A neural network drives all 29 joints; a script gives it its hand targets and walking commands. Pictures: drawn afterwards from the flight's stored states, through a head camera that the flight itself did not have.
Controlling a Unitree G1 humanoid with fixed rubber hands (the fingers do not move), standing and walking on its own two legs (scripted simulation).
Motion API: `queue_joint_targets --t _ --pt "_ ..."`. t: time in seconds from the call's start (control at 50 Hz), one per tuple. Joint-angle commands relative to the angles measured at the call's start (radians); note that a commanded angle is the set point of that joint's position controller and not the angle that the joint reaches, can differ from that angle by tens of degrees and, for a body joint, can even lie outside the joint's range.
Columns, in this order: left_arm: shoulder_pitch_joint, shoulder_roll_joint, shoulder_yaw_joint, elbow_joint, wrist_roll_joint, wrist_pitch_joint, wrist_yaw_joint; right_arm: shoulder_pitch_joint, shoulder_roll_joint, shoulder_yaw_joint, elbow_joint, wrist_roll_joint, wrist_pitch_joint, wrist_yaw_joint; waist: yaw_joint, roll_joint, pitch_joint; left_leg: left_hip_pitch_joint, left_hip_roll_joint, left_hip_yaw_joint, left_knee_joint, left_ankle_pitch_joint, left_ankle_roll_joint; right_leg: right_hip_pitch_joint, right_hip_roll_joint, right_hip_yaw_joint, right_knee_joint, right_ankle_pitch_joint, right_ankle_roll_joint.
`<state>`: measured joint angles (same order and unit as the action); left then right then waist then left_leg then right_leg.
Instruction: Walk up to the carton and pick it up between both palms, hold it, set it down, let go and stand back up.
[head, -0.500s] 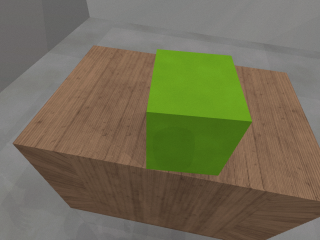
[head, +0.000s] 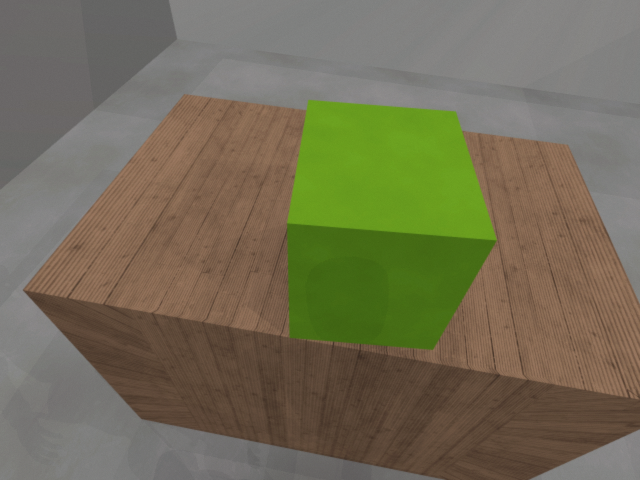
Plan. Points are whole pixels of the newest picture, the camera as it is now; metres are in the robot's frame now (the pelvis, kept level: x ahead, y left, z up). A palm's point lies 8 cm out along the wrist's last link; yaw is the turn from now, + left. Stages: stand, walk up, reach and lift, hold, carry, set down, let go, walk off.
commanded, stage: stand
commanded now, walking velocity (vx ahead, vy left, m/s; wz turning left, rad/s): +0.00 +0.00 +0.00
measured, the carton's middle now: (371, 226) +0.48 -0.09 +0.03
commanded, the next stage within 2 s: none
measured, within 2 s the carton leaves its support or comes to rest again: neither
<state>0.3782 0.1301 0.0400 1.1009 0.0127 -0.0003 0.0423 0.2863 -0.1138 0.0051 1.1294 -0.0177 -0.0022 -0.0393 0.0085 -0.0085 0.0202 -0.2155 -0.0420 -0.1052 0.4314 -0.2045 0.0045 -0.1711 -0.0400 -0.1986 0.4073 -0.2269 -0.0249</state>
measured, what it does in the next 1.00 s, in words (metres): stands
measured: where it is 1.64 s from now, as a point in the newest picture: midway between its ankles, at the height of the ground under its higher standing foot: outside the picture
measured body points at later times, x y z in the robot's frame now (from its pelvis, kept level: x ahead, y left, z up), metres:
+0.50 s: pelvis +0.01 +0.00 +0.00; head +0.02 +0.01 +0.45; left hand -0.04 +0.21 -0.16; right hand +0.01 -0.21 -0.16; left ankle +0.02 +0.12 -0.74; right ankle +0.00 -0.10 -0.74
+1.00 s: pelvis +0.01 +0.01 +0.00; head +0.01 +0.01 +0.45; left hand -0.03 +0.22 -0.16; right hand +0.01 -0.21 -0.16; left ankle +0.02 +0.12 -0.74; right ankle +0.00 -0.10 -0.74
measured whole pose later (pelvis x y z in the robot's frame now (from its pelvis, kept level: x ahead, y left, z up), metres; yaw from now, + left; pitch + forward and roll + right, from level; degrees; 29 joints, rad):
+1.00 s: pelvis +0.01 +0.01 +0.00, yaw +0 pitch -1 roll +0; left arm 0.36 0.13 0.04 1.10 0.02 -0.01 0.04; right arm 0.27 -0.13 0.00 1.14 -0.01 -0.01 -0.05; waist 0.00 -0.01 0.01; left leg -0.19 -0.05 -0.11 0.42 -0.21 0.01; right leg -0.14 -0.05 -0.20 0.39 -0.23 -0.01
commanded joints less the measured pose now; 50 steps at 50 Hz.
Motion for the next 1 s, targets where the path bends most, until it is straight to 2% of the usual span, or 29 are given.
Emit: queue_joint_targets --t 0.0,0.02,0.06,0.14,0.16,0.18,0.2,0.26,0.28,0.32,0.34,0.44,0.46,0.5,0.54,0.58,0.6,0.62,0.64,0.66,0.68,0.7,0.76,0.84,0.86,0.88,0.92,0.94,0.98 --pt "0.113 0.033 0.008 -0.005 0.002 -0.006 0.002 0.079 -0.028 -0.006 0.007 0.003 -0.002 -0.003 0.001 -0.008 0.073 -0.123 0.067 -0.042 -0.042 0.065 0.026 0.066 -0.117 0.136 -0.104 -0.072 -0.010" --pt "0.111 0.062 0.013 -0.010 0.002 -0.001 0.009 0.072 -0.047 -0.006 -0.007 0.002 -0.003 -0.001 -0.007 -0.044 0.077 -0.127 0.077 -0.048 -0.057 0.082 0.025 0.041 -0.128 0.131 -0.126 -0.065 -0.017" --pt "0.085 0.047 0.006 -0.011 0.003 0.005 0.008 0.015 -0.082 -0.013 -0.040 0.001 -0.005 0.003 0.004 0.014 0.072 -0.120 0.071 -0.057 -0.074 0.093 0.027 0.043 -0.113 0.107 -0.085 -0.039 -0.015" --pt "0.074 0.044 0.007 -0.026 -0.005 -0.007 -0.004 0.078 -0.098 -0.022 -0.012 0.006 -0.008 0.000 0.001 0.002 0.072 -0.135 0.081 -0.078 -0.087 0.073 0.020 0.044 -0.097 0.097 -0.073 -0.022 0.003" --pt "0.073 0.056 0.007 -0.013 0.012 -0.011 0.001 0.074 -0.047 -0.007 0.012 0.004 -0.006 -0.002 0.000 0.049 0.041 -0.104 0.074 -0.059 -0.094 0.056 0.016 0.054 -0.104 0.115 -0.088 -0.062 -0.005" --pt "0.088 0.039 0.008 -0.015 0.000 -0.007 0.001 0.067 -0.033 -0.002 -0.011 0.004 -0.004 -0.006 0.006 0.016 0.073 -0.132 0.088 -0.069 -0.086 0.028 0.022 0.050 -0.097 0.112 -0.076 -0.060 -0.008" --pt "0.102 0.015 -0.004 -0.003 -0.002 -0.005 0.005 0.024 -0.106 -0.021 -0.036 0.004 -0.009 -0.002 0.008 0.056 0.033 -0.093 0.082 -0.065 -0.083 0.045 0.027 0.028 -0.109 0.118 -0.084 -0.051 -0.008" --pt "0.119 0.077 0.015 -0.003 -0.001 -0.008 0.003 0.027 -0.100 -0.021 -0.028 -0.003 -0.020 0.002 0.024 0.008 0.036 -0.150 0.081 -0.060 -0.068 0.124 0.025 0.114 -0.113 0.105 -0.063 0.027 -0.010" --pt "0.123 0.082 0.012 -0.002 0.002 -0.004 0.005 0.066 -0.054 -0.010 -0.009 -0.003 -0.017 -0.009 0.016 0.036 0.037 -0.131 0.072 -0.057 -0.067 0.106 0.017 0.082 -0.118 0.107 -0.092 -0.018 -0.009" --pt "0.100 0.082 0.015 -0.003 0.002 -0.005 0.002 0.058 -0.104 -0.017 -0.013 0.005 -0.001 -0.007 0.012 -0.013 0.087 -0.126 0.074 -0.062 -0.087 0.109 0.016 0.045 -0.110 0.098 -0.089 -0.028 -0.001" --pt "0.119 0.042 0.009 -0.004 0.000 -0.002 -0.002 0.030 -0.094 -0.015 -0.019 0.002 -0.004 -0.009 0.022 0.011 0.020 -0.085 0.080 -0.064 -0.052 0.108 0.022 0.052 -0.102 0.105 -0.084 -0.006 -0.008" --pt "0.117 0.087 0.021 0.002 0.006 -0.007 0.010 0.066 -0.032 0.000 -0.009 0.008 -0.010 -0.006 -0.004 -0.018 0.039 -0.093 0.068 -0.025 -0.034 0.152 0.015 0.081 -0.135 0.115 -0.082 0.083 -0.020" --pt "0.139 0.092 0.017 0.006 -0.007 -0.015 0.007 0.083 -0.053 0.006 0.003 0.005 -0.016 -0.005 0.017 -0.020 0.006 -0.096 0.079 -0.055 -0.048 0.173 0.013 0.119 -0.107 0.090 -0.071 0.109 -0.013" --pt "0.149 0.059 0.012 0.013 -0.004 -0.011 0.004 0.023 -0.080 -0.002 -0.019 0.001 -0.009 0.005 0.022 0.062 0.090 -0.144 0.078 -0.039 -0.050 0.172 0.017 0.077 -0.121 0.101 -0.072 0.083 -0.009" --pt "0.136 0.065 0.010 0.003 0.005 -0.005 0.006 0.032 -0.082 -0.009 -0.014 0.011 -0.003 -0.005 0.013 -0.019 0.060 -0.099 0.074 -0.056 -0.053 0.139 0.026 0.050 -0.111 0.089 -0.080 -0.010 -0.003" --pt "0.132 0.089 0.010 0.002 0.010 -0.006 -0.004 0.013 -0.131 -0.025 -0.031 0.009 -0.003 -0.004 0.012 -0.019 0.066 -0.094 0.074 -0.060 -0.061 0.123 0.026 0.041 -0.120 0.108 -0.100 -0.031 -0.014" --pt "0.115 0.063 0.010 0.006 0.015 -0.004 0.001 0.029 -0.108 -0.019 -0.012 -0.001 -0.006 -0.004 0.012 0.019 0.069 -0.094 0.078 -0.042 -0.076 0.113 0.018 0.046 -0.131 0.112 -0.104 -0.038 -0.012" --pt "0.109 0.077 0.010 0.002 0.006 -0.004 0.004 0.038 -0.088 -0.016 -0.005 0.000 0.000 -0.006 0.011 -0.011 0.047 -0.051 0.073 -0.047 -0.076 0.119 0.019 0.033 -0.123 0.108 -0.087 -0.022 -0.014" --pt "0.075 0.113 0.027 -0.023 0.006 -0.010 0.008 0.014 -0.119 -0.020 -0.023 0.002 -0.007 -0.012 0.011 0.014 0.014 -0.045 0.078 -0.047 -0.078 0.154 0.025 0.048 -0.121 0.102 -0.069 -0.013 -0.016" --pt "0.076 0.076 0.023 -0.019 -0.003 -0.014 0.002 -0.015 -0.069 -0.009 -0.029 -0.008 -0.010 -0.010 0.013 0.086 0.003 -0.031 0.091 -0.063 -0.058 0.187 0.025 0.066 -0.102 0.104 -0.066 0.029 -0.013" --pt "0.084 0.023 -0.002 -0.006 0.000 -0.016 0.006 0.052 -0.061 -0.009 -0.010 0.013 -0.014 0.001 -0.010 0.009 -0.015 -0.009 0.087 -0.073 -0.066 0.167 0.033 0.051 -0.107 0.103 -0.069 0.020 -0.011" --pt "0.080 0.060 0.007 -0.009 0.002 -0.010 0.002 0.046 -0.047 -0.004 -0.003 0.007 -0.015 -0.002 -0.006 0.054 0.056 -0.072 0.090 -0.060 -0.073 0.201 0.029 0.068 -0.106 0.101 -0.083 0.048 -0.006" --pt "0.148 0.032 0.001 0.032 0.000 -0.014 0.007 0.018 -0.114 -0.016 -0.010 0.005 -0.012 -0.009 0.013 0.029 0.020 -0.067 0.091 -0.067 -0.074 0.157 0.033 0.098 -0.098 0.093 -0.064 0.056 0.002" --pt "0.084 0.052 0.007 0.003 0.008 -0.006 0.005 0.072 -0.050 -0.005 0.009 0.001 -0.008 -0.004 -0.024 0.018 0.068 -0.055 0.091 -0.072 -0.062 0.158 0.029 0.047 -0.103 0.091 -0.093 0.031 0.001" --pt "0.112 0.080 0.016 0.017 0.000 -0.008 0.005 0.036 -0.075 -0.007 0.001 -0.001 -0.007 -0.003 0.002 0.018 0.079 -0.073 0.089 -0.076 -0.082 0.152 0.028 0.057 -0.099 0.094 -0.093 0.043 0.011" --pt "0.061 0.071 0.014 0.000 -0.001 -0.008 0.007 0.011 -0.058 -0.014 -0.017 0.011 -0.013 0.000 -0.019 -0.015 0.076 -0.094 0.078 -0.057 -0.074 0.155 0.036 0.073 -0.114 0.094 -0.096 0.043 0.002" --pt "0.095 0.079 0.020 0.001 0.001 -0.011 0.002 0.034 -0.049 -0.006 0.005 0.011 -0.008 -0.005 0.012 -0.059 0.124 -0.125 0.086 -0.066 -0.087 0.151 0.023 0.057 -0.102 0.095 -0.101 0.002 0.001" --pt "0.122 0.056 0.014 0.011 0.009 -0.007 0.004 0.025 -0.063 -0.009 0.012 0.008 -0.002 -0.002 0.018 0.023 0.078 -0.079 0.075 -0.048 -0.092 0.116 0.027 0.071 -0.112 0.105 -0.104 -0.021 -0.001" --pt "0.085 0.066 0.014 0.007 0.005 0.001 0.006 0.019 -0.132 -0.026 -0.004 0.002 -0.001 0.001 0.011 -0.015 0.114 -0.120 0.086 -0.054 -0.090 0.121 0.021 0.061 -0.112 0.103 -0.108 -0.028 -0.008"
